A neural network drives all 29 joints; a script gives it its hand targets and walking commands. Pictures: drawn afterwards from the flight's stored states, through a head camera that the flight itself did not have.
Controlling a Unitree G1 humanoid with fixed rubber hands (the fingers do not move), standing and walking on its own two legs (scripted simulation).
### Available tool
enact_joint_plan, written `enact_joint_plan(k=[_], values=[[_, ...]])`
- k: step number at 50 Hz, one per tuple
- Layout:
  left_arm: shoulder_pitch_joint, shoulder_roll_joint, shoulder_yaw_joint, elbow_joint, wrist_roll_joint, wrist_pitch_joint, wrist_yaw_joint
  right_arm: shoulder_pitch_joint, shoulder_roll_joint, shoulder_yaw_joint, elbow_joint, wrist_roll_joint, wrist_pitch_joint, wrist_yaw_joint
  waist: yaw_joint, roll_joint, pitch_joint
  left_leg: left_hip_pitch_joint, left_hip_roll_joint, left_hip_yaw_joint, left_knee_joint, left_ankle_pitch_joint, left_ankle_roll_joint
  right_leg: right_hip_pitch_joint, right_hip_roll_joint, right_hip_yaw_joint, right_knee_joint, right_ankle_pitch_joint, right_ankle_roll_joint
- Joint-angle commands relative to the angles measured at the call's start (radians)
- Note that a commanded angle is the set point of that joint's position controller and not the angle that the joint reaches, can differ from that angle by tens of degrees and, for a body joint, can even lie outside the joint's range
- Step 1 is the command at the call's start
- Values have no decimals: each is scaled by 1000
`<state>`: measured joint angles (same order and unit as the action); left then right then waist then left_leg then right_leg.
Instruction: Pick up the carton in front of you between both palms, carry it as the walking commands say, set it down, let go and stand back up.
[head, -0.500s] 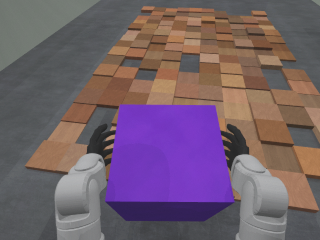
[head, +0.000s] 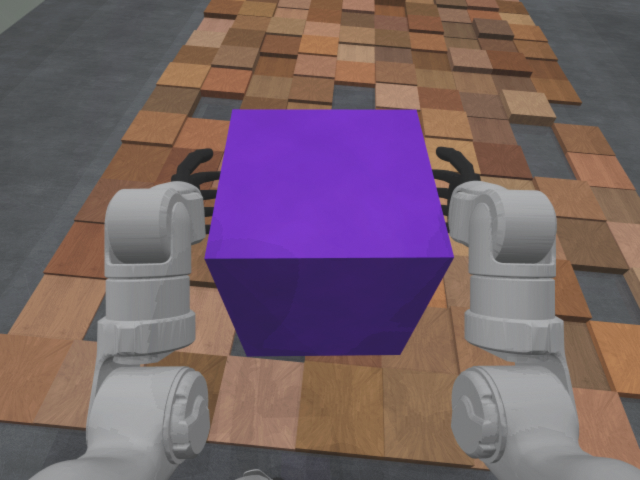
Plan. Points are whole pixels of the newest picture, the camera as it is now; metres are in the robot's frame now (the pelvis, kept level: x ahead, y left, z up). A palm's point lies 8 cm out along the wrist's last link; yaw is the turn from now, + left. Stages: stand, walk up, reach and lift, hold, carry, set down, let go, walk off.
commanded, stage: carry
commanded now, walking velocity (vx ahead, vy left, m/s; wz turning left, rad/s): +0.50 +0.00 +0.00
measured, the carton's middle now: (324, 243) +0.39 -0.01 +0.08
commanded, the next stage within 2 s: none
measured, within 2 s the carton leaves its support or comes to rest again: neither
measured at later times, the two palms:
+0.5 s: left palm (209, 47) +0.71 +0.16 +0.17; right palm (390, 40) +0.75 -0.13 +0.17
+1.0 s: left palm out of the picture +1.04 +0.19 +0.18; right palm out of the picture +1.03 -0.11 +0.19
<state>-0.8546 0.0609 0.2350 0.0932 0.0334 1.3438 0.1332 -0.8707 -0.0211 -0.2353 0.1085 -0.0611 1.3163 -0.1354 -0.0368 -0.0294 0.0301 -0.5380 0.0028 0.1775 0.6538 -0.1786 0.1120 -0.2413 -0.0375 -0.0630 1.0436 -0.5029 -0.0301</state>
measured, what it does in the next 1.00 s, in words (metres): climbs: right foot 0.05 m higher, then left foot 0.05 m lower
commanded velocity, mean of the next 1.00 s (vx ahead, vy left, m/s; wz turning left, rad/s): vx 0.50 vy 0.00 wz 0.00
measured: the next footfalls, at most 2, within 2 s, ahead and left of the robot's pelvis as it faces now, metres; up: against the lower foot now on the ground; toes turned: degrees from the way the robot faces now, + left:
right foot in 0.36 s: +0.46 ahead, -0.10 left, +0.05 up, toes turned -2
left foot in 0.80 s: +0.69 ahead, +0.10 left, +0.00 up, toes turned +6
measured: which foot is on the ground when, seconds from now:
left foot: down 0.00-0.36, up 0.38-0.78, down 0.80-1.00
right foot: up 0.00-0.34, down 0.36-0.80, up 0.82-1.00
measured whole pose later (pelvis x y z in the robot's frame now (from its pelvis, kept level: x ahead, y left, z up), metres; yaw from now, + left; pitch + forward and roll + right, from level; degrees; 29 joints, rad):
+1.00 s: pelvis +0.66 +0.04 +0.02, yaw +2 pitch +4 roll -2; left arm -0.92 0.03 0.26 0.25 0.07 1.40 0.14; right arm -0.86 -0.02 -0.28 0.21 -0.06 1.37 -0.12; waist -0.06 0.00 -0.05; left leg -0.31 -0.03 0.09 0.53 -0.30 0.10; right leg -0.75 -0.05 -0.06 1.48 -0.44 -0.02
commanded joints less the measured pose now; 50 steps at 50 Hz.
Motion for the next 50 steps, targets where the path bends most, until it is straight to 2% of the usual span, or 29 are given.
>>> enact_joint_plan(k=[1, 3, 7, 11, 13, 15, 16, 17, 18, 19, 20, 21, 22, 23, 24, 26, 29, 33, 36, 37, 39, 40, 41, 42, 43, 44, 45, 47, 50], values=[[-836, -1075, -570, -110, -426, -31, -200, -741, 1057, 549, -86, 487, -6, 239, -54, 220, -596, 859, 322, -596, -208, 294, 151, -528, 37, 88, 417, 34, -36], [-843, -1110, -548, -132, -408, -41, -180, -833, 1110, 561, -166, 523, -11, 241, -33, 123, -588, 806, 283, -467, -185, 378, 107, -552, -1, 85, 350, 100, -38], [-755, -1104, -528, -171, -344, -57, -150, -815, 1115, 570, -257, 505, -19, 229, -35, 124, -624, 856, 266, -385, -149, 498, 101, -629, -6, 54, 270, 134, -27], [-696, -1046, -573, -243, -292, -70, -141, -728, 1051, 609, -320, 460, -29, 222, -80, 157, -610, 986, 262, -362, -113, 651, 136, -855, -13, 4, 318, 83, -37], [-681, -1017, -601, -263, -280, -69, -143, -701, 1027, 642, -340, 454, -29, 223, -76, 132, -565, 934, 230, -313, -146, 653, 119, -822, -15, -17, 174, 107, -40], [-653, -992, -617, -263, -278, -63, -150, -680, 1009, 664, -338, 453, -26, 230, -44, 128, -488, 741, 155, -194, -199, 667, 76, -556, 31, -87, -208, 238, -35], [-635, -983, -623, -248, -281, -57, -154, -667, 1003, 674, -321, 455, -22, 234, -18, 165, -493, 657, 132, -125, -155, 898, 57, -374, 119, -196, -283, 239, -46], [-602, -980, -631, -225, -284, -53, -162, -646, 996, 680, -299, 451, -18, 239, 40, 222, -531, 596, 130, -90, -46, 1072, 33, -180, 164, -232, -335, 328, -59], [-605, -984, -638, -216, -294, -52, -173, -633, 992, 683, -270, 445, -16, 245, 111, 207, -617, 523, 129, -35, 139, 1019, -13, 70, 148, -192, -439, 444, -84], [-583, -998, -639, -192, -301, -59, -183, -657, 983, 683, -255, 447, -13, 252, 186, 126, -692, 298, 69, -37, 339, 739, -51, 342, 46, 47, -470, 499, -140], [-608, -982, -646, -204, -311, -67, -190, -635, 1015, 685, -268, 442, -12, 254, 169, -282, -811, -17, -116, -105, 744, -112, -108, 603, -274, 599, -501, 933, -350], [-616, -1023, -656, -200, -351, -62, -201, -641, 997, 666, -239, 416, -14, 250, 153, -272, -844, -139, -101, -265, 965, -302, -83, 676, -304, 665, -514, 868, -382], [-655, -1075, -678, -239, -387, -66, -212, -655, 991, 654, -261, 407, -16, 245, 171, -180, -748, -217, -79, -280, 951, -298, -68, 630, -257, 577, -472, 934, -343], [-702, -1095, -690, -276, -418, -67, -220, -659, 1003, 648, -268, 393, -20, 235, 156, -92, -682, -295, -42, -260, 892, -303, -55, 605, -244, 510, -479, 869, -284], [-750, -1122, -712, -305, -452, -68, -226, -660, 991, 630, -276, 373, -22, 224, 150, -57, -633, -322, -10, -261, 807, -277, -47, 572, -228, 464, -484, 821, -250], [-779, -1134, -732, -354, -484, -68, -229, -632, 969, 601, -282, 333, -24, 203, 143, -33, -613, -278, 9, -247, 653, -241, -47, 515, -205, 411, -521, 738, -216], [-799, -1117, -738, -379, -512, -59, -227, -568, 904, 564, -260, 270, -24, 176, 148, -9, -577, -215, 12, -196, 341, -283, -66, 444, -219, 348, -563, 769, -235], [-767, -1078, -703, -278, -509, -32, -242, -530, 853, 535, -187, 227, -1, 163, 122, -106, -542, 28, -21, -129, -28, 162, -68, 302, -125, 127, -544, 826, -145], [-733, -1062, -659, -149, -478, -16, -250, -566, 859, 538, -121, 254, 23, 181, 137, -80, -496, 134, -14, -114, -213, 386, -66, 273, -103, 71, -449, 651, -113], [-729, -1060, -642, -109, -466, -10, -249, -573, 861, 532, -87, 268, 31, 189, 111, -63, -489, 216, -4, -91, -277, 423, -57, 244, -95, 61, -365, 632, -109], [-741, -1037, -604, -20, -445, -2, -247, -589, 855, 505, -15, 291, 45, 204, 4, 2, -498, 512, -4, -5, -279, 355, -66, 48, -49, -4, -88, 601, -68], [-754, -1016, -578, 23, -432, 0, -245, -597, 845, 479, 21, 303, 51, 213, -18, 111, -482, 684, 132, -136, -195, 557, -82, -187, -1, -8, 109, 185, -37], [-764, -1007, -548, 77, -421, 14, -239, -616, 825, 448, 74, 312, 57, 214, 16, 279, -481, 836, 312, -418, -50, 930, -42, -426, 55, 29, 293, -138, 6], [-782, -1008, -509, 95, -411, 26, -227, -648, 821, 437, 90, 315, 60, 212, -16, 353, -568, 902, 417, -642, -156, 533, 119, -541, 64, 50, 409, -97, 14], [-823, -1016, -494, 68, -407, 29, -217, -691, 871, 442, 75, 354, 61, 218, -15, 281, -543, 815, 407, -712, -252, 135, 179, -600, 25, 70, 462, -63, 10], [-867, -1037, -489, 43, -407, 28, -209, -763, 938, 456, 40, 403, 59, 227, -18, 171, -487, 738, 351, -681, -292, 13, 159, -641, 4, 61, 473, -14, 9], [-880, -1062, -477, 39, -403, 26, -201, -832, 991, 468, 7, 439, 57, 236, -12, 115, -466, 687, 338, -638, -294, 81, 151, -650, -10, 56, 473, 29, 7], [-848, -1101, -455, 42, -383, 18, -189, -878, 1071, 480, -19, 482, 50, 245, -9, 91, -459, 614, 312, -542, -281, 190, 141, -648, -36, 45, 476, 58, 5], [-727, -1150, -433, 91, -334, -7, -182, -815, 1157, 484, 3, 488, 26, 260, -17, 115, -482, 684, 255, -452, -241, 283, 116, -756, -43, 10, 478, 91, 10]])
